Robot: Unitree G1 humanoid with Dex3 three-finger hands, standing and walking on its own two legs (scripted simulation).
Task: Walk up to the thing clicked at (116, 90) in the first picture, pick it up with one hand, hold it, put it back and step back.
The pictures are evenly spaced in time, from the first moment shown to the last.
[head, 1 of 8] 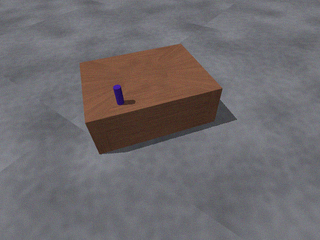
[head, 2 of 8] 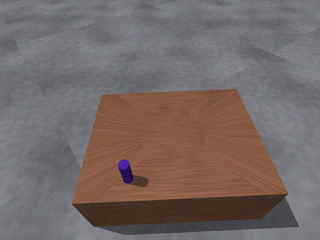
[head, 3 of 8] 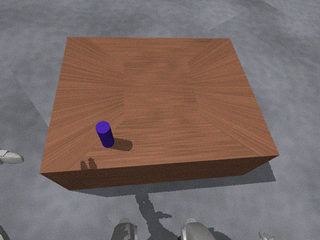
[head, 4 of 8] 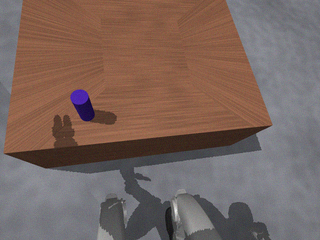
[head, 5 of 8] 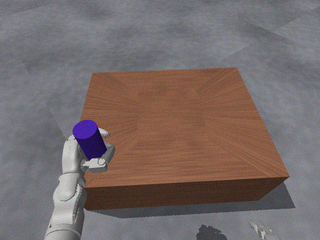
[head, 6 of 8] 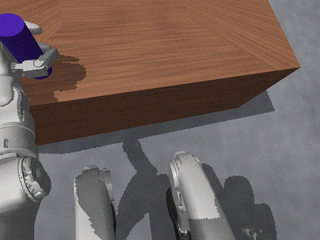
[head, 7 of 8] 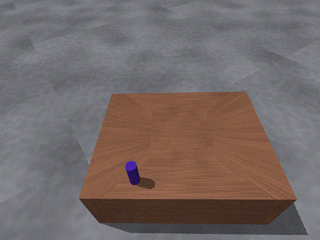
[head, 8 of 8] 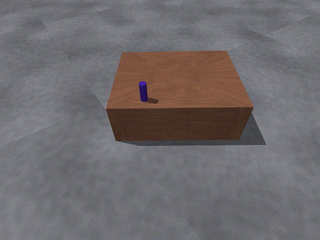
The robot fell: no
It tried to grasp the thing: yes
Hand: left
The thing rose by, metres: 0.39
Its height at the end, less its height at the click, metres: +0.00
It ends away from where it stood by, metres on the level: 0.02
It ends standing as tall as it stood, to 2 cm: yes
